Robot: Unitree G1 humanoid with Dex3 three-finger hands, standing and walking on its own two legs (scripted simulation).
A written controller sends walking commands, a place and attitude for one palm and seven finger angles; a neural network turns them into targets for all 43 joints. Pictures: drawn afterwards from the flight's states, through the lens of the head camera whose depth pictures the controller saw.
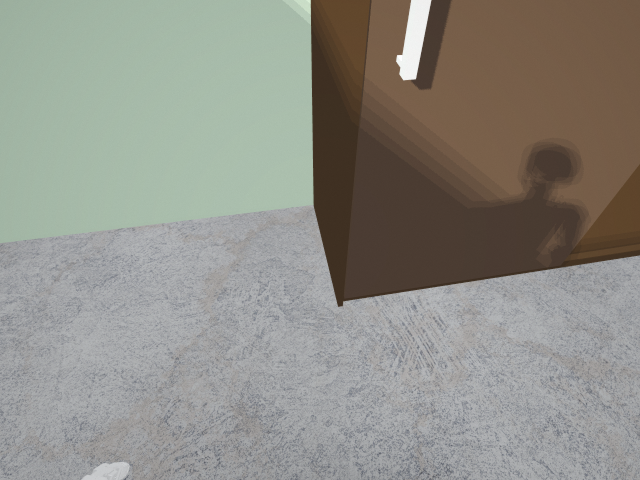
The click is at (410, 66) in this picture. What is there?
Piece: wardrobe's sliding door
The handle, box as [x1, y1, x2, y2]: [396, 0, 430, 79]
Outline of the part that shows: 430,0 411,0 403,53 401,55 397,55 396,59 400,66 399,73 403,79 415,78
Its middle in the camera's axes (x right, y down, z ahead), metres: +0.16 -0.39 +0.66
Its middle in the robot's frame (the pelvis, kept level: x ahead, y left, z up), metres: +0.80 -0.11 +0.24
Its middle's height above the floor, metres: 1.01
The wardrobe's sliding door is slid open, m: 0.00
